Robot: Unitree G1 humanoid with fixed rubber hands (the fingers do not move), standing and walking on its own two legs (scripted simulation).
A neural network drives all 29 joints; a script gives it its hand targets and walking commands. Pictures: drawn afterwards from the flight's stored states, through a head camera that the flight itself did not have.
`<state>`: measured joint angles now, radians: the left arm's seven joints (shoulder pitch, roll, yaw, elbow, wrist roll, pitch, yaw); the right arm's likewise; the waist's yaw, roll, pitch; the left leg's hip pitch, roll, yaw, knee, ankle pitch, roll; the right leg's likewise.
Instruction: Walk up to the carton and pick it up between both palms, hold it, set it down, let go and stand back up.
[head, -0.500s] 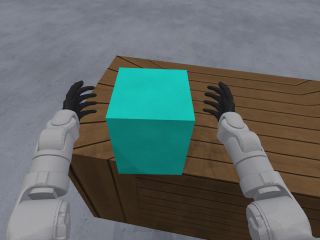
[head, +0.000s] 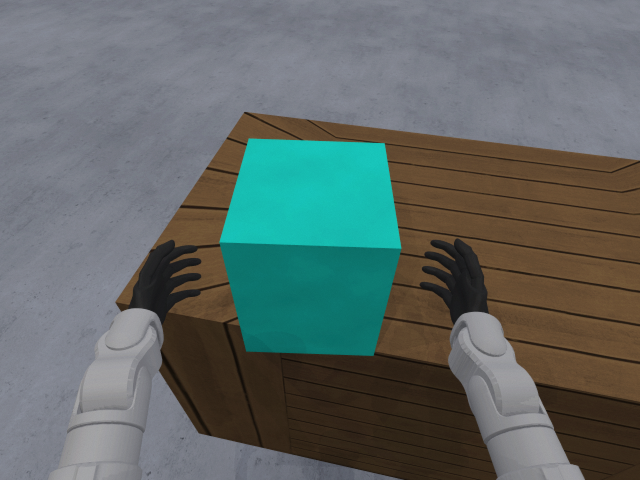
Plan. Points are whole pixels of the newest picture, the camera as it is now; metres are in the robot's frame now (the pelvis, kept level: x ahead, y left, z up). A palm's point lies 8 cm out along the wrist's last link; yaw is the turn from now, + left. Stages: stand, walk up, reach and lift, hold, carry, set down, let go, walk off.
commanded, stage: set down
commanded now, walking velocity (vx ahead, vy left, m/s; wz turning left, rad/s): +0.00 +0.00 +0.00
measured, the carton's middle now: (313, 250) +0.44 +0.02 +0.04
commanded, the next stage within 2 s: let go in 1.48 s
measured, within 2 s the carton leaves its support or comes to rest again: neither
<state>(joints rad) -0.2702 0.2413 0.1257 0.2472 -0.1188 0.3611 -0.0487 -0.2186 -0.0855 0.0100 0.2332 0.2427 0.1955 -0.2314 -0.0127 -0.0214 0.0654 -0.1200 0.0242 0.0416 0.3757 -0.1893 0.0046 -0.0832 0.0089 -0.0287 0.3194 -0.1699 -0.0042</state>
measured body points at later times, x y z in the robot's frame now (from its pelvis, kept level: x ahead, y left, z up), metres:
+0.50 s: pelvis +0.01 +0.00 +0.00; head +0.01 +0.01 +0.45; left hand +0.26 +0.23 +0.01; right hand +0.26 -0.18 +0.02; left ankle +0.01 +0.11 -0.75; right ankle +0.01 -0.12 -0.75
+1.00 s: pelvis +0.02 +0.00 +0.00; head +0.02 +0.01 +0.45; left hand +0.22 +0.23 -0.03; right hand +0.23 -0.20 -0.02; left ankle +0.01 +0.11 -0.75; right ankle +0.01 -0.12 -0.75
